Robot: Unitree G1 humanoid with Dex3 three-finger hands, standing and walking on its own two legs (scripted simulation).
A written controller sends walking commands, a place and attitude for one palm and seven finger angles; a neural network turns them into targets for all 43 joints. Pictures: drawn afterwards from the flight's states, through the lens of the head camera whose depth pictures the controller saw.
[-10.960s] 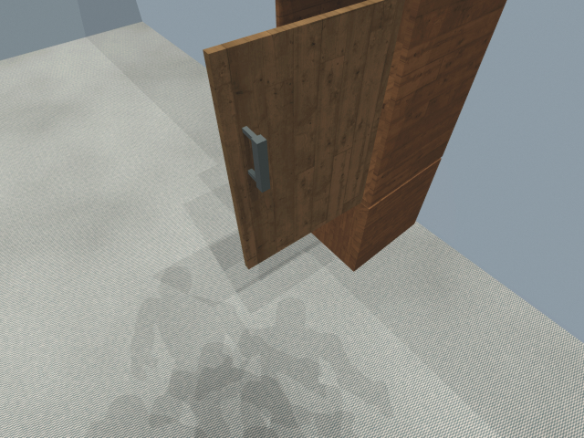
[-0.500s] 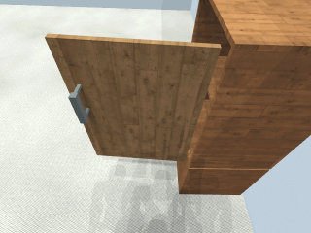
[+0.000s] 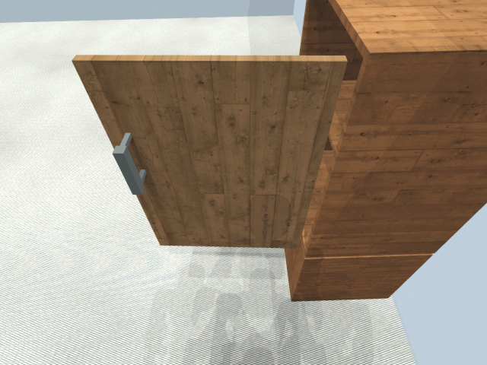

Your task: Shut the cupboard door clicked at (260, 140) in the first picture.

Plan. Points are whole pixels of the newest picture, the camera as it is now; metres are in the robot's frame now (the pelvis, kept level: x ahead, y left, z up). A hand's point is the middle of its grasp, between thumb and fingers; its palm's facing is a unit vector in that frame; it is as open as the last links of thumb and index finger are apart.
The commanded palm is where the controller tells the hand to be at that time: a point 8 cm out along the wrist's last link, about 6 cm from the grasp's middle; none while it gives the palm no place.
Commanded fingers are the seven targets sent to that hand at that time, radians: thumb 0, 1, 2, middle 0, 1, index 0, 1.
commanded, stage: look again from close up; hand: left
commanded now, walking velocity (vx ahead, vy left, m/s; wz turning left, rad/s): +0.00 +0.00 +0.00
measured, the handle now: (132, 164) +0.46 +0.25 +0.05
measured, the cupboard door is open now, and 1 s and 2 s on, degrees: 87 87 87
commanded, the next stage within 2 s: raise the hand and make a fist in 0.28 s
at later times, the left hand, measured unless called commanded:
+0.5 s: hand out of the picture +0.10 +0.19 -0.09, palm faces +0.23 -0.95 -0.22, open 7.4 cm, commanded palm +0.09 +0.23 -0.05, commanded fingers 0.00 0.90 0.90 -0.31 -0.42 -0.31 -0.42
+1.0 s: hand out of the picture +0.13 +0.18 -0.02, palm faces +0.02 -1.00 -0.04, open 5.2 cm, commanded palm +0.11 +0.23 -0.01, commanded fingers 0.00 0.90 0.90 -0.77 -0.92 -0.77 -0.92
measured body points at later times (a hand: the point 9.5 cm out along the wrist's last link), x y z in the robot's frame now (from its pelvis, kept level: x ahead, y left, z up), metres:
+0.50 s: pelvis -0.02 -0.01 +0.00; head +0.01 -0.02 +0.45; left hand +0.09 +0.24 -0.07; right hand +0.04 -0.25 -0.14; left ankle -0.01 +0.12 -0.73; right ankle -0.07 -0.14 -0.72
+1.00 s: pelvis -0.07 -0.03 -0.09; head -0.02 -0.02 +0.36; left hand +0.12 +0.23 -0.01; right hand +0.15 -0.24 -0.15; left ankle -0.01 +0.12 -0.73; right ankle -0.07 -0.14 -0.73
